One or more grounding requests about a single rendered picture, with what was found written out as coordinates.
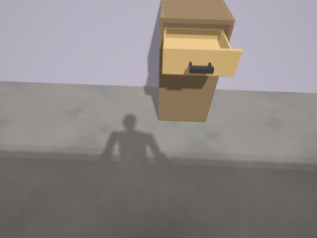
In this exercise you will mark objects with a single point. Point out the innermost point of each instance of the drawer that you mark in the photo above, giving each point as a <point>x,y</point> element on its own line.
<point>182,46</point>

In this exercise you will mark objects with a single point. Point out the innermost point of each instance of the handle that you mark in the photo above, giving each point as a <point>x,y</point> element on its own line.
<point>201,69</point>

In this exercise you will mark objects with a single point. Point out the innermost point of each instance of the cabinet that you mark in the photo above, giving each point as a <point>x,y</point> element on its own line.
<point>184,97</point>

